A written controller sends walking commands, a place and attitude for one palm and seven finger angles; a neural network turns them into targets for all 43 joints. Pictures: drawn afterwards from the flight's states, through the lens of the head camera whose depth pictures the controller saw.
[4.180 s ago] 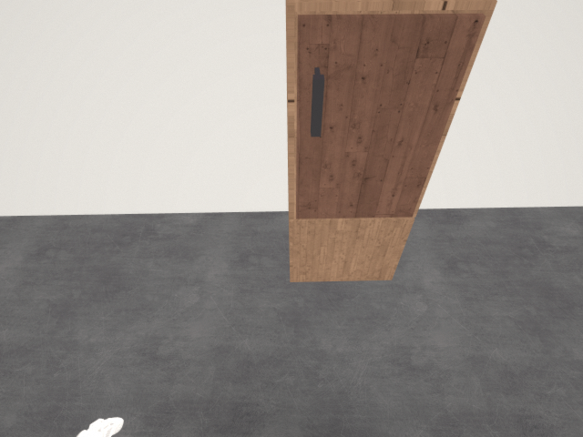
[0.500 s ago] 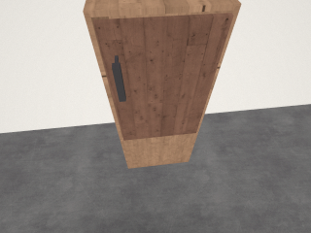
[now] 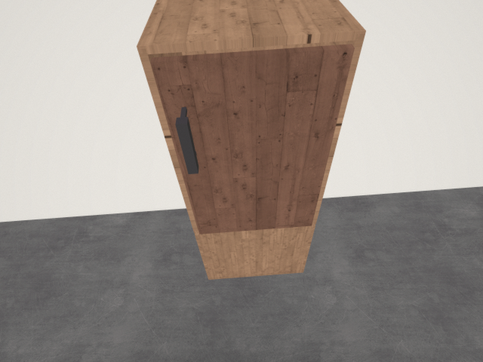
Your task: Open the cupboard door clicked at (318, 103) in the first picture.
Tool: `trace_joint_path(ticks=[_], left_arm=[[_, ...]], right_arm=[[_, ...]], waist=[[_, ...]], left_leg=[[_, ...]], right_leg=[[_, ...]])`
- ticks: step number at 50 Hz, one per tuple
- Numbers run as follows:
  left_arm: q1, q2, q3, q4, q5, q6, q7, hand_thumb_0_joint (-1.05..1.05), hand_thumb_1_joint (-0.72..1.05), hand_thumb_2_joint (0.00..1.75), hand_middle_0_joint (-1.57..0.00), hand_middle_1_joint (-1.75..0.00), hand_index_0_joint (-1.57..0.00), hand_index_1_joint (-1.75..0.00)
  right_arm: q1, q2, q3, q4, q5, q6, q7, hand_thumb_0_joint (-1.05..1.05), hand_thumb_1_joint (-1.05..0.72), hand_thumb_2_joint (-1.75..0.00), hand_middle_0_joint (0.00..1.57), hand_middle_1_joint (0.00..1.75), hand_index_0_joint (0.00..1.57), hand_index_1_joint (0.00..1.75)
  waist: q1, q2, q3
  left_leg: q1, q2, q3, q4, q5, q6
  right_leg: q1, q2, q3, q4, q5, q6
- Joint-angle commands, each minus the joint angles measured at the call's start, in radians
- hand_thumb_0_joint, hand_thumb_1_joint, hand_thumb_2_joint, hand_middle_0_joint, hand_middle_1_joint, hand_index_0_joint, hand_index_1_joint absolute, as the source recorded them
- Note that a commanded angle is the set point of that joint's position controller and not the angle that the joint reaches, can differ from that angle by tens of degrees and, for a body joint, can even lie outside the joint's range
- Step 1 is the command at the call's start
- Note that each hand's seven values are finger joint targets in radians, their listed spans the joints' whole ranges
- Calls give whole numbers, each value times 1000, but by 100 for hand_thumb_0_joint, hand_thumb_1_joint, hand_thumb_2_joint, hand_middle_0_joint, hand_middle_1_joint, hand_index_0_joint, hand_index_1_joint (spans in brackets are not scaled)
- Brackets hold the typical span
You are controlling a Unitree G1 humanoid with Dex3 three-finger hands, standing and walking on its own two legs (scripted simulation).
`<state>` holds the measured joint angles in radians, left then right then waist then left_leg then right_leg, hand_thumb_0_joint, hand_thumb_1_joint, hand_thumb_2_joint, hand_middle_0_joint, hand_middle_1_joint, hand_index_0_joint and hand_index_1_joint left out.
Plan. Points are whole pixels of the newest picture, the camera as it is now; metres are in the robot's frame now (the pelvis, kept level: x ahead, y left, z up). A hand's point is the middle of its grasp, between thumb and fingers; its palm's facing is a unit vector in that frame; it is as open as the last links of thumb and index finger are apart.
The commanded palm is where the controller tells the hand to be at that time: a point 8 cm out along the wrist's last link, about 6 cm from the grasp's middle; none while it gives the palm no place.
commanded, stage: raise the hand with hooked fingers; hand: left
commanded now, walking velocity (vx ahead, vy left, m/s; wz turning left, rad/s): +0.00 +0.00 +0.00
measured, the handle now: (188, 141) +0.54 +0.14 +0.06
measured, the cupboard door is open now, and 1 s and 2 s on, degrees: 0 0 0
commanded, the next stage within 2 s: none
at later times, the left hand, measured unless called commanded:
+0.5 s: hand out of the picture +0.13 +0.20 -0.05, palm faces +0.05 -1.00 +0.04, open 8.7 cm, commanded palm +0.12 +0.27 -0.03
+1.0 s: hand (68, 318) +0.18 +0.27 +0.02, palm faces +0.19 -0.98 -0.09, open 11.7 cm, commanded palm +0.15 +0.32 +0.02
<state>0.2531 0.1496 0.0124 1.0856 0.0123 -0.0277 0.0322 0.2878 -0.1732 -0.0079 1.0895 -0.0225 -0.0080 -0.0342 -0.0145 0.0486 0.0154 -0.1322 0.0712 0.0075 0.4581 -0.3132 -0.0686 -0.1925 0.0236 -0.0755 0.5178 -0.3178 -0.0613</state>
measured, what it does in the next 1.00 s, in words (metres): shifts its weight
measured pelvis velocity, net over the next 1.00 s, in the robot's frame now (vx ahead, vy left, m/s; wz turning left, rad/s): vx -0.06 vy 0.06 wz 0.01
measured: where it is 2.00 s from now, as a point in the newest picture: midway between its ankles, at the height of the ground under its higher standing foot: outside the picture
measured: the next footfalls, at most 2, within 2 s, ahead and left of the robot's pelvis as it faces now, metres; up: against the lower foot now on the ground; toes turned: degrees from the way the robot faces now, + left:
none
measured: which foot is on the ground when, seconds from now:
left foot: down 0.00-1.00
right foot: down 0.00-1.00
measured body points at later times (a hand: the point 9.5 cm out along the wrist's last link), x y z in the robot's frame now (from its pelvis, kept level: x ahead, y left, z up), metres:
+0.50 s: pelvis -0.07 +0.04 -0.07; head -0.03 +0.04 +0.38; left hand +0.12 +0.25 -0.05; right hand +0.17 -0.20 -0.09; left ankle -0.05 +0.17 -0.74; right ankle -0.02 -0.08 -0.74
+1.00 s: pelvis -0.06 +0.06 -0.05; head -0.02 +0.06 +0.40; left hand +0.17 +0.33 +0.03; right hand +0.08 -0.19 -0.13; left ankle -0.05 +0.17 -0.74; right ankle -0.02 -0.07 -0.74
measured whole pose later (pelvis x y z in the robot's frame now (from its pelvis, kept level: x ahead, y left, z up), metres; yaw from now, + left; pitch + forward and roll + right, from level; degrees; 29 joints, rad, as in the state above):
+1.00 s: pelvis -0.06 +0.06 -0.05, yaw +0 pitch +9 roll -1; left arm 0.30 0.24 0.23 -0.03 -0.24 -0.30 -0.10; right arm 0.33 -0.24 0.02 0.56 0.01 -0.22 -0.07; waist -0.01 0.02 -0.08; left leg -0.65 0.02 0.01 0.95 -0.46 0.01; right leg -0.68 -0.04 -0.06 0.90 -0.39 0.01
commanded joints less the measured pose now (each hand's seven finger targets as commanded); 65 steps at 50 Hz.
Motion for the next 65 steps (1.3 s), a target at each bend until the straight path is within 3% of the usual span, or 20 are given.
trace_joint_path(ticks=[1,2,3,4,5,6,7,8,10,14,17,20,23,27,32,36,41,49,58,65], left_arm=[[46,144,29,-34,-1,-13,7,0,90,90,-20,-30,-20,-30],[46,145,28,-34,-1,-12,7,0,90,90,-20,-30,-20,-30],[217,182,45,24,-1,-28,50,0,90,90,-20,-30,-20,-30],[-645,378,119,-1519,-194,-289,25,0,88,89,-20,-32,-20,-32],[-107,317,133,-1189,-97,-223,66,0,85,88,-20,-33,-20,-33],[-100,224,87,-1169,-136,-170,121,0,83,87,-21,-34,-21,-34],[174,0,-12,-963,-153,-79,119,0,81,86,-21,-36,-21,-36],[0,11,-11,-1147,-191,-114,97,0,78,85,-21,-37,-21,-37],[51,68,72,-1110,-178,-220,55,0,74,83,-21,-40,-21,-40],[241,-37,85,-877,-209,-460,-113,0,64,79,-22,-47,-22,-47],[288,28,151,-902,-266,-604,-284,0,57,76,-22,-51,-22,-51],[182,103,170,-1069,-257,-522,-295,0,50,73,-23,-55,-23,-55],[-2,114,152,-1250,-241,-446,-209,0,43,70,-23,-60,-23,-60],[-189,132,134,-1524,-198,-508,-91,0,34,66,-24,-66,-24,-66],[-178,115,39,-1433,-188,-505,-154,0,22,61,-25,-74,-25,-74],[-14,183,138,-1139,-218,-302,-242,0,13,57,-25,-80,-25,-80],[-28,243,308,-1277,-308,-174,-201,0,1,52,-26,-87,-26,-87],[-134,197,228,-1298,-245,-396,-145,0,-17,44,-28,-99,-28,-99],[-206,372,406,-1245,-327,-268,-289,0,-38,35,-29,-112,-29,-112],[-296,332,407,-1122,-342,-274,-287,0,-50,30,-30,-120,-30,-120]], right_arm=[[75,-46,1,-9,6,-16,-3,0,-90,-90,20,30,20,30],[76,-57,1,-8,6,-16,-3,0,-90,-90,20,30,20,30],[-76,-95,-23,-80,19,-14,1,0,-90,-90,20,30,20,30],[-105,-261,-40,-425,61,-200,-48,0,-90,-90,20,30,20,30],[-87,-166,-29,-344,30,-273,-76,0,-90,-90,20,30,20,30],[-119,-177,-28,-301,49,-287,-76,0,-90,-90,20,30,20,30],[-105,-121,-24,-298,65,-288,-67,0,-90,-90,20,30,20,30],[-131,-159,-29,-389,82,-304,-65,0,-90,-90,20,30,20,30],[-87,-186,-66,-411,47,-334,-72,0,-90,-90,20,30,20,30],[-136,-171,-75,-510,21,-349,-15,0,-90,-90,20,30,20,30],[-160,-189,-87,-611,24,-340,34,0,-90,-90,20,30,20,30],[-205,-197,-75,-737,38,-305,29,0,-90,-90,20,30,20,30],[-182,-186,-61,-792,41,-274,10,0,-90,-90,20,30,20,30],[-117,-175,-42,-768,22,-264,-20,0,-90,-90,20,30,20,30],[-99,-192,-12,-707,23,-285,-34,0,-90,-90,20,30,20,30],[-110,-214,-3,-712,54,-267,-51,0,-90,-90,20,30,20,30],[-156,-185,3,-755,60,-251,-64,0,-90,-90,20,30,20,30],[-69,-199,-9,-663,33,-290,-31,0,-90,-90,20,30,20,30],[-67,-217,-16,-665,63,-294,-73,0,-90,-90,20,30,20,30],[-69,-209,-7,-636,62,-284,-59,0,-90,-90,20,30,20,30]], waist=[[4,-51,17],[5,-45,14],[97,-338,54],[-51,33,-394],[22,239,-429],[23,315,-301],[5,151,-163],[-16,35,-27],[-38,-262,-67],[50,-367,-64],[103,-152,-182],[110,-45,-264],[62,6,-260],[-3,30,-335],[-53,57,-307],[7,-56,-234],[89,-78,-331],[-4,44,-225],[40,4,-350],[21,6,-249]], left_leg=[[-46,19,5,-41,185,64],[-48,20,2,-41,196,65],[-251,-8,66,275,14,42],[-6,-87,14,98,229,118],[76,-77,70,-1,392,125],[31,-64,39,0,354,94],[-46,-45,5,-12,308,92],[-113,-45,-20,13,270,94],[-172,-67,8,138,231,110],[-486,-94,-2,287,36,72],[-563,-119,36,402,16,54],[-614,-132,65,425,-55,74],[-605,-111,27,411,-160,85],[-523,-75,-40,431,-131,96],[-512,-66,-76,438,-111,88],[-599,-78,-80,357,-220,81],[-532,-87,-54,293,-96,74],[-456,-65,-44,320,27,69],[-368,-79,-34,263,128,78],[-335,-80,-15,244,195,72]], right_leg=[[40,-142,137,-125,373,0],[45,-140,133,-120,373,1],[129,-229,269,-126,1118,136],[187,-172,246,6,898,36],[184,-83,168,30,615,9],[58,-67,85,-4,354,13],[-27,-58,34,-18,251,29],[-103,-53,26,-13,234,44],[-199,-51,30,11,232,78],[-356,-45,33,186,-6,70],[-356,-54,55,316,14,29],[-380,-60,79,333,-87,30],[-462,-46,71,331,-235,35],[-507,-24,37,382,-150,32],[-545,-15,9,394,-107,34],[-457,-13,6,317,-205,39],[-292,-24,5,263,-149,43],[-404,-14,-9,290,-17,36],[-198,-24,14,214,122,42],[-195,-17,13,181,230,46]])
